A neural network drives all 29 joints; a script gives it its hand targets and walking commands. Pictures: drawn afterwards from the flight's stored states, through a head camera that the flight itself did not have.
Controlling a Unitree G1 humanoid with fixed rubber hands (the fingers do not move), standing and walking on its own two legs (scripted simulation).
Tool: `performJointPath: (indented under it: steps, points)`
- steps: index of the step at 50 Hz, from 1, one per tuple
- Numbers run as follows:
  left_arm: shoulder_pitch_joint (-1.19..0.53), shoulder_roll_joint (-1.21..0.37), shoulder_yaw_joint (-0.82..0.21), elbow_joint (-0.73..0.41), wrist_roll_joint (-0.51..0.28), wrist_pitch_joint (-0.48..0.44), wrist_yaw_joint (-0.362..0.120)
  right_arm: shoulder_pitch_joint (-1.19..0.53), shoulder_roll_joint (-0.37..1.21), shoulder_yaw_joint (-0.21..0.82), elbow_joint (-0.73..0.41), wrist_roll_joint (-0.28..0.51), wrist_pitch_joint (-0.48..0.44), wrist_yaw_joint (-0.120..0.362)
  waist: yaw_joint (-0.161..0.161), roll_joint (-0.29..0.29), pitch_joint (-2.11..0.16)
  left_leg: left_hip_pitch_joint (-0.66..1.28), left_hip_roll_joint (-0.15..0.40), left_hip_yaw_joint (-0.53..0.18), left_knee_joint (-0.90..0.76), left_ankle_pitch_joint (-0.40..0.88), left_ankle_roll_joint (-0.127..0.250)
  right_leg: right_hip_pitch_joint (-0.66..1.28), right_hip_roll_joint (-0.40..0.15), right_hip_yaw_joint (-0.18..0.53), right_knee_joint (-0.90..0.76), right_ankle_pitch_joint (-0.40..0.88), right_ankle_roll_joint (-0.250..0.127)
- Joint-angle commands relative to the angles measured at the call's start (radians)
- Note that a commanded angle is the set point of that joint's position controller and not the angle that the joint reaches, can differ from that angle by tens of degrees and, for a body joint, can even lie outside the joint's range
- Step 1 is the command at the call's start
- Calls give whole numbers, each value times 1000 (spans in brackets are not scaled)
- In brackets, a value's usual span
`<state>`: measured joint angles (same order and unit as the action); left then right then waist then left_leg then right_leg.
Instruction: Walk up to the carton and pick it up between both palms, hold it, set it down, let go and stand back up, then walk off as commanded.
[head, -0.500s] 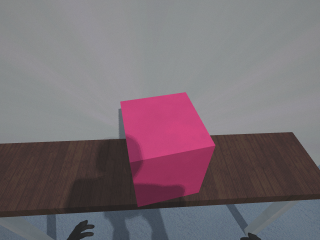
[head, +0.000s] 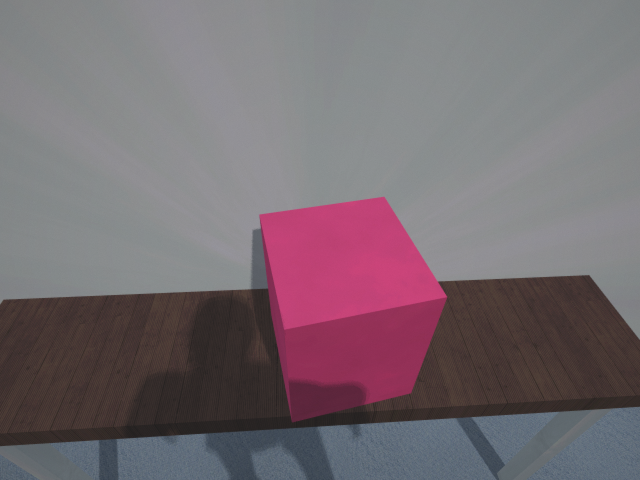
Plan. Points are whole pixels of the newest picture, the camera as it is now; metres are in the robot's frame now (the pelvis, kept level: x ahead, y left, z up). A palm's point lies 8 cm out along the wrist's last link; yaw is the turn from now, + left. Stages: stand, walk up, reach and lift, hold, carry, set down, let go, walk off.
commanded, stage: stand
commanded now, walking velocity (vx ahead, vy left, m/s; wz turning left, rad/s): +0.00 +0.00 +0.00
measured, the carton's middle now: (338, 308) +0.40 -0.01 -0.01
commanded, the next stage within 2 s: walk off in 0.82 s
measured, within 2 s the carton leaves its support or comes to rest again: neither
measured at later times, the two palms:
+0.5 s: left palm out of the picture +0.02 +0.32 -0.13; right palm out of the picture +0.03 -0.26 -0.12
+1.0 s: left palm out of the picture +0.06 +0.32 -0.13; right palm out of the picture +0.07 -0.25 -0.11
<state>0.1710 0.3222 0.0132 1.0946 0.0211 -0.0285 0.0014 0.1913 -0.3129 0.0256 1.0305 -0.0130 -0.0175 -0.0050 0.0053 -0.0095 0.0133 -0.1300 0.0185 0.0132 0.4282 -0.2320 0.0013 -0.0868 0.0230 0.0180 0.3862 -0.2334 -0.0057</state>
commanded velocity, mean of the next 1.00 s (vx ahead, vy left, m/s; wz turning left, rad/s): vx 0.00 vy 0.00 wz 0.00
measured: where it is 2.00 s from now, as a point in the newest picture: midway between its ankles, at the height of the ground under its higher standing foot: outside the picture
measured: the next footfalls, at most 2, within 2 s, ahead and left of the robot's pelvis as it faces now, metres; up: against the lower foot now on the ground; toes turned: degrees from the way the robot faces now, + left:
right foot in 1.36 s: -0.04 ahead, -0.11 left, +0.00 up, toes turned +6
left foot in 1.96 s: -0.22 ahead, +0.10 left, +0.00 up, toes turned +0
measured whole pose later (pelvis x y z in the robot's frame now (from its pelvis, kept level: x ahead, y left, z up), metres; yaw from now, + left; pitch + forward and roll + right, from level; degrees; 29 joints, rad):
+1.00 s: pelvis +0.00 +0.03 +0.00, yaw +0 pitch -3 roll +0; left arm 0.14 0.32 0.00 1.12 0.01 -0.01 0.01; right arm 0.12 -0.31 0.00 1.12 0.00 -0.02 0.00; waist 0.01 -0.02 0.04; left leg -0.10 -0.05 0.04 0.34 -0.19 0.05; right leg -0.08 -0.04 0.04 0.33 -0.20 0.05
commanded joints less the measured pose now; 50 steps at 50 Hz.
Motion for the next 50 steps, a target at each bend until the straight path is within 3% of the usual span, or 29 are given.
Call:
performJointPath:
  steps: [1,3,4,7,8,9,10,13,17,19,20,22,23,24,25,27,30,32,34,38,40,41,42,43,45,46,47,49,50]
  points:
    - [-72,216,33,-62,-1,-11,13,-49,-254,-58,-54,3,-28,-15,-8,60,8,-1,100,-96,-98,165,48,-41,-124,95,-112,158,-17]
    - [-81,208,34,-59,-5,-20,8,-73,-225,-51,-52,8,-31,-12,-4,-17,-1,15,104,-103,-102,199,50,-59,-118,87,-101,168,-18]
    - [-72,200,39,-52,-4,-16,7,-66,-247,-54,-41,7,-31,-15,-12,28,43,-6,94,-104,-113,179,49,-84,-109,95,-105,104,-11]
    - [-73,187,34,-46,3,-9,11,-46,-249,-57,-21,-4,-29,-10,-12,0,47,-32,114,-137,-144,64,51,-71,-116,74,-98,72,-12]
    - [-48,183,29,-36,-10,-9,5,-39,-249,-57,-19,-4,-29,-13,-7,30,67,-65,107,-131,-167,20,54,-82,-116,88,-107,52,-18]
    - [-51,182,33,-35,-1,-16,5,-63,-265,-60,-18,-14,-28,-13,6,-22,56,-26,108,-140,-167,47,59,-76,-116,74,-87,54,-16]
    - [-47,191,29,-31,-8,-8,8,-53,-271,-66,-20,-12,-22,-10,2,19,21,-19,112,-150,-179,20,60,-57,-113,79,-83,64,-12]
    - [-43,213,32,-19,-2,-8,9,-90,-244,-58,-13,-1,-24,-2,4,-10,47,-33,102,-145,-188,-6,54,-58,-107,68,-104,56,-7]
    - [-55,229,38,-26,-1,-7,16,-69,-243,-65,3,2,-24,-7,0,35,31,-29,105,-150,-192,3,54,-65,-119,82,-87,64,-12]
    - [-36,219,34,-8,-2,-10,10,-37,-219,-58,9,1,-23,-2,-14,-22,23,-25,111,-143,-178,7,56,-69,-125,82,-97,44,-13]
    - [-48,210,27,-17,3,-7,12,-49,-232,-64,15,5,-24,-5,-17,19,39,-52,100,-134,-184,-40,49,-65,-111,81,-108,41,-7]
    - [-27,221,24,-13,-3,-8,10,-55,-231,-65,0,3,-22,-12,-17,25,26,-39,116,-169,-194,-26,57,-66,-117,81,-92,55,-9]
    - [-32,205,24,-13,-3,-8,6,-81,-264,-67,6,-4,-17,-8,2,71,36,-53,95,-129,-179,-4,49,-44,-123,84,-102,70,-10]
    - [-61,226,35,-8,3,-12,13,-72,-225,-62,7,0,-18,-7,-15,20,51,-57,102,-140,-193,10,47,-56,-121,89,-94,54,-15]
    - [-36,199,22,-24,-3,-11,11,-53,-245,-65,21,0,-18,-13,-2,-8,25,-20,113,-147,-194,26,54,-62,-127,92,-95,67,-19]
    - [-6,197,23,-4,-8,0,14,-92,-248,-72,8,1,-27,-9,-1,51,20,-41,109,-167,-191,-11,54,-37,-118,79,-96,60,-15]
    - [-19,200,22,-9,-5,2,10,-103,-274,-79,14,-3,-24,-11,21,-20,16,-19,110,-148,-172,71,51,-58,-124,83,-77,84,-14]
    - [2,237,31,-16,1,5,18,-49,-249,-69,21,5,-21,-7,-8,32,28,-12,113,-160,-191,27,43,-61,-125,78,-83,79,-13]
    - [-41,186,14,-35,-5,-4,16,-101,-246,-68,17,4,-20,-10,-14,-15,17,-12,109,-151,-188,17,46,-55,-126,85,-102,62,-11]
    - [-55,223,20,-33,-9,-4,20,-102,-246,-74,21,5,-25,-9,-11,-8,-36,34,97,-136,-168,108,42,-48,-138,89,-95,122,-11]
    - [-23,199,14,-33,-11,0,19,-94,-268,-76,30,5,-21,-8,-5,50,20,13,95,-127,-181,108,43,-59,-133,76,-102,112,-5]
    - [-50,242,23,-26,-10,-6,20,-90,-229,-72,25,13,-22,-2,-7,-8,-16,31,101,-134,-168,174,47,-36,-143,83,-103,105,-13]
    - [-31,226,24,-33,-10,-15,21,-93,-232,-71,22,10,-22,-7,13,28,-11,33,98,-122,-160,217,50,-27,-146,85,-108,144,-6]
    - [-37,201,15,-25,-7,-4,25,-86,-250,-72,26,9,-24,-9,-8,7,9,45,102,-125,-170,227,42,-50,-149,84,-105,157,-6]
    - [-66,233,31,-30,0,-2,27,-130,-200,-63,8,10,-28,-12,1,-41,-45,54,107,-123,-146,250,46,-18,-139,67,-94,158,-7]
    - [-44,213,21,-37,-15,3,23,-121,-232,-64,15,9,-25,-11,-7,25,-39,70,104,-123,-164,233,48,-39,-137,70,-105,152,-4]
    - [-53,230,20,-30,0,6,21,-92,-225,-71,26,3,-25,-10,-4,-10,6,49,102,-122,-156,215,43,-27,-142,71,-115,124,-2]
    - [-48,178,6,-42,-11,0,15,-93,-269,-88,30,6,-18,-14,-5,43,8,34,97,-121,-172,258,18,-43,-141,56,-101,172,1]
    - [-62,225,30,-47,-12,0,19,-108,-246,-81,26,12,-17,-14,5,-1,-1,44,105,-130,-168,232,45,-43,-135,71,-96,126,-3]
